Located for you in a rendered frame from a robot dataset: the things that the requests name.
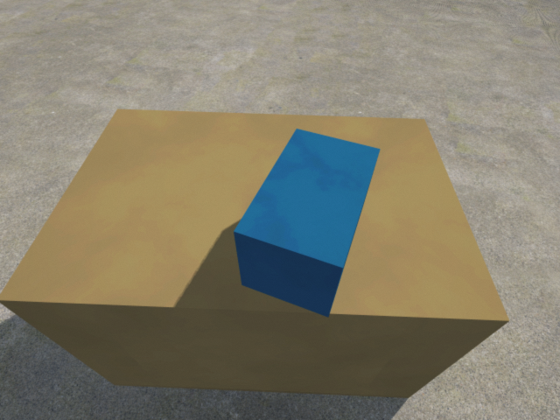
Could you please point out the pedestal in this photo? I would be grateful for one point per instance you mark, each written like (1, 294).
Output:
(135, 272)

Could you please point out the carton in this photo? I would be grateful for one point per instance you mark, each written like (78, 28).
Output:
(293, 241)

